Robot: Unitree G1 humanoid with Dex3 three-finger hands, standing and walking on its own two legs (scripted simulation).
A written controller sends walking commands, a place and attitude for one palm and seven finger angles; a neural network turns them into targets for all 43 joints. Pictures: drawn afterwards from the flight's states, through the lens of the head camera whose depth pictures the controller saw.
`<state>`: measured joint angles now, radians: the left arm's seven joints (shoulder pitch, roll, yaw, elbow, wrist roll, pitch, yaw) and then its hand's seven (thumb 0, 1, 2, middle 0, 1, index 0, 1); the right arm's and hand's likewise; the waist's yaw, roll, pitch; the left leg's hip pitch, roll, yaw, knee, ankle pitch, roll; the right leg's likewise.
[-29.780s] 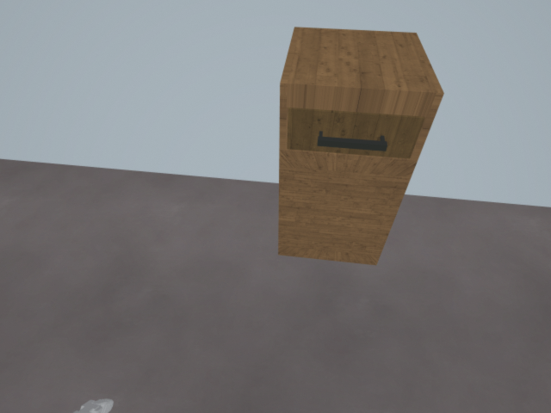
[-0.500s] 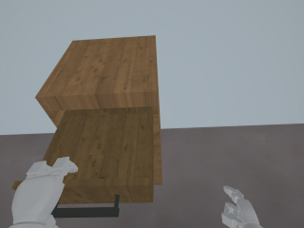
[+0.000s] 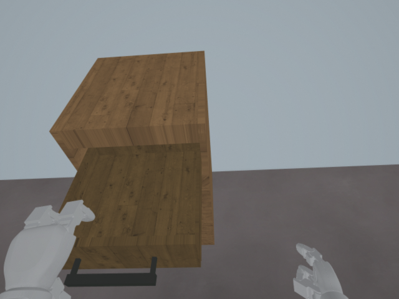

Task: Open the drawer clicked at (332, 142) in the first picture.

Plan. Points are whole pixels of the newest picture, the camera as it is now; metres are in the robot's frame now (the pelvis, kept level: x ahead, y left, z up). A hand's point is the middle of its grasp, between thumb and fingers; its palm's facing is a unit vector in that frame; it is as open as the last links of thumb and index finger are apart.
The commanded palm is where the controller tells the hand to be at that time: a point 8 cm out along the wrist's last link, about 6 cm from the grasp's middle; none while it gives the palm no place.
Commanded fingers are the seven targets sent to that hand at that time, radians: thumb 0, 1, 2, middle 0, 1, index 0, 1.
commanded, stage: draw the hand back to the body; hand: left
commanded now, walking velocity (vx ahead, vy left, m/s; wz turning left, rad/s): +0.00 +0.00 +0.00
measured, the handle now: (113, 270) +0.19 +0.25 -0.09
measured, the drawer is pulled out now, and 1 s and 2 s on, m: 0.30 0.30 0.30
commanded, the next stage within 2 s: step back with the hand held close in 1.28 s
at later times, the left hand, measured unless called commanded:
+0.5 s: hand (71, 233) +0.18 +0.24 +0.12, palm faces +0.39 -0.82 -0.42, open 13.3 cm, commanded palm +0.13 +0.27 +0.16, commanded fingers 0.00 -0.08 0.48 -0.27 -0.93 -0.27 -0.93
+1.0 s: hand (52, 218) +0.18 +0.24 +0.17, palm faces +0.46 -0.78 -0.42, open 9.3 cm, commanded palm +0.13 +0.28 +0.19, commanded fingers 0.00 0.80 0.86 -0.21 -0.37 -0.21 -0.37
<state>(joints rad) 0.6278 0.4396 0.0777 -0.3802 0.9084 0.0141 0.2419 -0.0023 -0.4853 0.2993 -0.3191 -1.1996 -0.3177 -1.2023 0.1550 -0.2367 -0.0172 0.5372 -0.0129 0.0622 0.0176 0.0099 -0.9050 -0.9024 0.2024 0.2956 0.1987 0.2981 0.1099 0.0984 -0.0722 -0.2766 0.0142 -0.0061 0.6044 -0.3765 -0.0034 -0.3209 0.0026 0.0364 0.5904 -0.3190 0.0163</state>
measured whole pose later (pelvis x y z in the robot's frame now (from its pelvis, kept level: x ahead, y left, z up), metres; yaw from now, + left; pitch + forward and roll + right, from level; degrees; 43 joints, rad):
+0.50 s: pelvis +0.01 +0.00 +0.01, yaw +2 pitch -3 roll -1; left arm 0.56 0.29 0.19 -0.41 0.04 -0.05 0.14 -0.01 -0.36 0.36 -0.31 -1.11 -0.30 -1.12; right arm 0.23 -0.18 0.04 0.57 0.00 -0.12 -0.10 0.01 -0.90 -0.90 0.20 0.30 0.20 0.30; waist 0.06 0.05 0.01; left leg -0.10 0.00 -0.04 0.48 -0.33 0.00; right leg -0.12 -0.02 0.00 0.46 -0.29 0.02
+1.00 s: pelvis +0.01 -0.01 +0.01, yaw +3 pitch -3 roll -1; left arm 0.54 0.32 0.30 -0.48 -0.04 -0.08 0.11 0.00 0.46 0.71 -0.24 -0.58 -0.24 -0.59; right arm 0.17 -0.21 0.01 0.63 0.00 -0.14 -0.09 0.01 -0.90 -0.90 0.20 0.30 0.20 0.30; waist 0.07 0.07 -0.01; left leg -0.08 0.01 -0.05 0.42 -0.30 -0.02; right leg -0.10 0.00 -0.02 0.40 -0.26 0.01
